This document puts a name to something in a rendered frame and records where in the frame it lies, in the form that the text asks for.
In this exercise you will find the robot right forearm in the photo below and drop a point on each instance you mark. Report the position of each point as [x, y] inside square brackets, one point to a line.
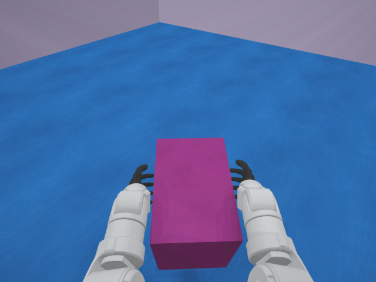
[267, 239]

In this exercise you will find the right robot hand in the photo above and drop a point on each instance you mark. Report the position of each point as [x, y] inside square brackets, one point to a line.
[246, 173]

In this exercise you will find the robot left forearm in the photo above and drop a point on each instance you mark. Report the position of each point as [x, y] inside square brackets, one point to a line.
[123, 243]

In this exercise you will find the left robot hand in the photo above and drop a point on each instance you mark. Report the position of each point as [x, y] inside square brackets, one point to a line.
[137, 177]

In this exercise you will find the right robot upper arm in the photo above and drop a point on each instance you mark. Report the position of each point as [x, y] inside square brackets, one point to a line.
[268, 272]

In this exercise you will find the carton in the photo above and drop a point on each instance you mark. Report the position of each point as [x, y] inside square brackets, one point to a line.
[195, 222]

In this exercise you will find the left robot upper arm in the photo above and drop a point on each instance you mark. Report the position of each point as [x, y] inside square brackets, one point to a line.
[127, 274]

